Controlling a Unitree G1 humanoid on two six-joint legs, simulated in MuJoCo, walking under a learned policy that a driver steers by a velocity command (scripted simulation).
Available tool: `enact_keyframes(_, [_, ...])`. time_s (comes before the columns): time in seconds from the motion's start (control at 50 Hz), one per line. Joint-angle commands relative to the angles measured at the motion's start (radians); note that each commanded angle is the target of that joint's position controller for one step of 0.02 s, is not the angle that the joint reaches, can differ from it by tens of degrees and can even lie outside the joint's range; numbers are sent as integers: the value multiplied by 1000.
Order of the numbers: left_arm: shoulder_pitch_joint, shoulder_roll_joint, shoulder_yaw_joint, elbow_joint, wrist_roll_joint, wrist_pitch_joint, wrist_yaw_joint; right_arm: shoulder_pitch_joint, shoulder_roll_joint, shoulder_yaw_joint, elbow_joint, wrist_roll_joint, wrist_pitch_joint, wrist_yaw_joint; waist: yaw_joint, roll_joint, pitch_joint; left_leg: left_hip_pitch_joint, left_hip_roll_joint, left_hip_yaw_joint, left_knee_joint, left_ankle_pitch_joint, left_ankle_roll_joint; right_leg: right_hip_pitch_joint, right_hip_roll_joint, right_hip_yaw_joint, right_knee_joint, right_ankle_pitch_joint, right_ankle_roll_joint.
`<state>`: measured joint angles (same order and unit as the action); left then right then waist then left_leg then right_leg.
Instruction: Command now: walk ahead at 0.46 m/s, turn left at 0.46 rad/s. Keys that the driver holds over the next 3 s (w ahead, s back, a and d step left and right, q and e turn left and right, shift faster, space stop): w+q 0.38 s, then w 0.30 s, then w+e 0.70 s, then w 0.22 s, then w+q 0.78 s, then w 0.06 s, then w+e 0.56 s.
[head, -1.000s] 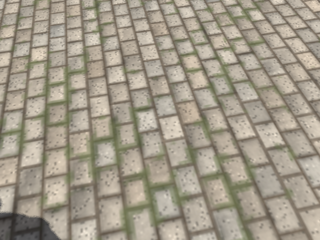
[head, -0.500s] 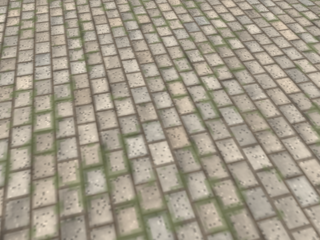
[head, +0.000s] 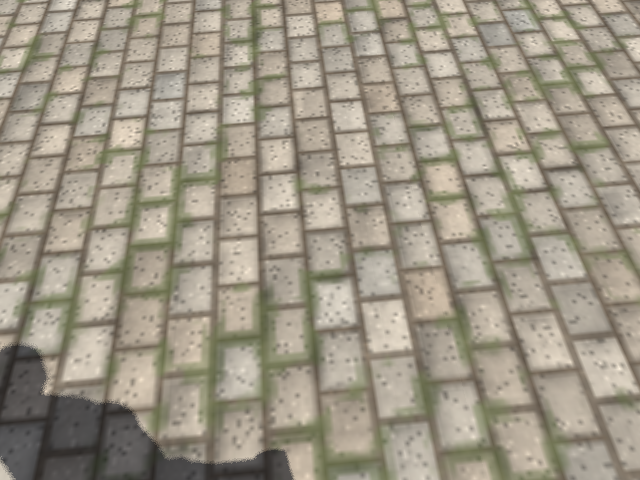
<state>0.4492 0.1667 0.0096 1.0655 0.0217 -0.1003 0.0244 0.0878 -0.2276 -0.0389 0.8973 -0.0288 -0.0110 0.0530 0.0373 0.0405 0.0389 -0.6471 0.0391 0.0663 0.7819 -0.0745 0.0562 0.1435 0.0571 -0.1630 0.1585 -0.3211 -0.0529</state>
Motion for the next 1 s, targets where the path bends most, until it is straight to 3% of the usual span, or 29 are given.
enact_keyframes(0.02, [51, 155, 24, -11, -3, -8, 12, -152, -28, 8, -113, 1, -16, 3, -1, -127, 104, 58, -45, 93, -137, 6, 41, -89, -267, 5, 27, 822, -42])
enact_keyframes(0.06, [30, 185, 32, -15, -4, -4, 21, -57, -57, -4, -92, -3, -17, -5, -54, -153, 38, 176, -103, 126, -149, -54, 90, -41, -283, -29, 184, 1137, -33])
enact_keyframes(0.08, [10, 201, 38, -23, -1, 5, 24, 43, -78, -15, -65, -4, -19, -8, -100, -165, -19, 268, -129, 124, -150, -97, 119, -35, -295, -40, 326, 1227, -35])
enact_keyframes(0.1, [-9, 215, 44, -35, 1, 12, 22, 169, -106, -31, -26, -6, -23, -11, -151, -171, -93, 407, -145, 100, -182, -115, 152, -70, -304, -36, 505, 1185, -41])
enact_keyframes(0.12, [-36, 223, 49, -54, 0, 15, 14, 306, -148, -54, 14, -15, -27, -20, -221, -130, -158, 608, -120, 26, -265, -138, 193, -206, -280, -48, 755, 968, -32])
enact_keyframes(0.14, [-11, 136, 34, -98, -5, 12, -4, 347, -242, -83, 12, -21, -22, -36, -186, 63, -244, 852, 151, -361, -295, -245, 292, -516, -166, -51, 1128, 235, -1])
enact_keyframes(0.16, [-43, 148, 43, -159, -13, 3, -18, 303, -284, -93, -11, 2, -10, -31, -146, 126, -315, 960, 310, -872, -479, -286, 420, -795, 9, 136, 1370, -210, 17])
enact_keyframes(0.18, [-150, 184, 49, -188, -4, -9, -24, 256, -254, -88, -3, 21, -6, -37, -139, 19, -178, 865, 282, -744, -532, -321, 379, -900, -75, 228, 1340, -94, 2])
enact_keyframes(0.2, [-176, 181, 46, -201, -9, -21, -27, 205, -197, -75, -8, 24, -10, -43, -106, -37, -69, 713, 258, -624, -561, -247, 337, -881, -117, 215, 1250, -1, 2])
enact_keyframes(0.22, [-168, 171, 47, -192, -5, -21, -23, 166, -156, -65, -12, 20, -17, -45, -57, -102, -8, 589, 206, -531, -576, -113, 291, -815, -149, 212, 1159, 30, 10])
enact_keyframes(0.24, [-155, 162, 46, -194, 12, -4, -21, 145, -136, -58, -15, 23, -27, -51, -23, -106, 3, 505, 157, -458, -577, 5, 267, -746, -165, 214, 1101, 29, 30])
enact_keyframes(0.28, [-134, 140, 42, -201, 30, 35, -28, 155, -134, -52, -15, 28, -48, -53, 4, -73, -21, 442, 104, -369, -576, 136, 255, -681, -175, 204, 1024, 21, 62])
enact_keyframes(0.34, [-230, 138, 42, -251, 32, 61, -35, 217, -171, -60, -9, 32, -58, -52, -15, -38, -2, 422, 57, -328, -592, 154, 228, -737, -181, 171, 898, 112, 99])
enact_keyframes(0.46, [-443, 142, 35, -332, 22, 63, -49, 372, -151, -51, 10, 29, -52, -56, -110, 10, 4, 601, 45, -327, -573, 276, 137, -854, -151, 150, 640, 328, 98])
enact_keyframes(0.56, [-579, 136, 17, -388, 11, 48, -60, 446, -145, -39, 31, 12, -55, -74, -156, 27, 27, 740, 82, -328, -540, 428, 136, -838, -101, 113, 466, 330, 53])
enact_keyframes(0.58, [-580, 142, 17, -395, 9, 44, -60, 443, -154, -39, 33, 9, -57, -78, -147, 33, 29, 759, 97, -331, -527, 469, 135, -810, -91, 116, 434, 311, 36])
enact_keyframes(0.62, [-478, 170, 27, -373, 6, 35, -53, 392, -177, -40, 25, 7, -63, -83, -79, 48, 3, 746, 107, -309, -454, 662, 109, -639, -52, 114, 369, 237, -6])
enact_keyframes(0.64, [-376, 196, 39, -342, 4, 31, -43, 379, -190, -42, 25, 4, -67, -81, -36, 55, -46, 744, 101, -300, -356, 792, 96, -515, -18, 107, 358, 190, -27])
enact_keyframes(0.66, [-221, 218, 50, -297, 1, 22, -30, 360, -195, -42, 26, 5, -70, -74, 40, 32, -122, 708, 70, -266, -185, 792, 82, -331, -18, 109, 296, 225, -54])
enact_keyframes(0.68, [-60, 266, 66, -269, 21, 14, -13, 357, -163, -32, 7, 12, -77, -67, 103, -21, -232, 545, 31, -245, 53, 538, 73, -77, -167, 260, 298, 149, -97])
enact_keyframes(0.7, [33, 378, 99, -253, 40, 21, -12, 493, -72, -17, 0, 55, -75, -58, 64, -269, -387, 222, -154, -143, 462, -106, 14, 212, -453, 747, 266, 109, -265])
enact_keyframes(0.72, [-19, 305, 89, -237, 5, 37, -28, 461, -152, -30, 7, 18, -75, -62, 42, -183, -335, 97, -157, -187, 549, -414, 30, 144, -452, 924, 145, 72, -273])
enact_keyframes(0.74, [-134, 244, 74, -254, -13, 39, -34, 367, -153, -32, -15, 1, -74, -58, -3, -117, -147, 41, -87, -179, 545, -323, 31, -22, -410, 772, 125, 8, -256])
enact_keyframes(0.76, [-193, 189, 62, -261, -10, 36, -40, 295, -139, -25, -34, -7, -78, -51, -13, -53, -68, 42, -44, -161, 488, -260, 28, -141, -361, 662, 95, 70, -236])
enact_keyframes(0.78, [-200, 168, 54, -252, -7, 32, -40, 262, -126, -24, -48, -12, -74, -45, -31, -63, -22, 55, -16, -146, 438, -240, 22, -215, -311, 583, 75, 163, -216])
enact_keyframes(0.82, [-174, 157, 48, -219, -12, 22, -38, 273, -96, -15, -58, -25, -56, -34, -69, -101, -19, 115, 9, -127, 357, -226, -8, -295, -249, 493, 49, 299, -195])
enact_keyframes(0.88, [-120, 198, 62, -192, -20, 13, -35, 217, -79, -5, -88, -24, -44, -28, -72, -105, -15, 96, 23, -90, 249, -194, -52, -333, -216, 435, 18, 366, -214])
enact_keyframes(0.94, [-75, 209, 69, -181, -23, 20, -33, 53, -75, 6, -150, -18, -41, -27, -37, -105, 26, 65, 30, -64, 61, -76, -88, -359, -183, 411, -10, 342, -199])
enact_keyframes(1.0, [-19, 221, 78, -175, -21, 24, -34, -60, -70, 15, -189, -7, -43, -25, 6, -112, 13, 92, 7, -57, -82, 26, -99, -324, -168, 410, 21, 381, -169])
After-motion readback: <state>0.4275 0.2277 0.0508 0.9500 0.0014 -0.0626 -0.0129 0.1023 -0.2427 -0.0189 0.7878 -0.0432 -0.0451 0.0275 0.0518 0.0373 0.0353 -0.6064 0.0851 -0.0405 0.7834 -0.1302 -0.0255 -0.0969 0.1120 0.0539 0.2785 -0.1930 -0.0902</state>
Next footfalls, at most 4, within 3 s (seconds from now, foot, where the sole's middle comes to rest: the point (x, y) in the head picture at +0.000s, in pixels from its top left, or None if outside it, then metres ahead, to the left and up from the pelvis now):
0.12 left None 0.24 0.07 -0.77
0.68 right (354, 421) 0.60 0.01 -0.77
1.18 left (248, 335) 0.80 0.26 -0.77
1.68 right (347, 254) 1.05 0.03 -0.77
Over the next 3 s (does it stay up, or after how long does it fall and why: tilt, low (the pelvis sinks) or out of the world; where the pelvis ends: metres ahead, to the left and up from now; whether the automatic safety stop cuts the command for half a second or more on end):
stays up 1.64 0.20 0.01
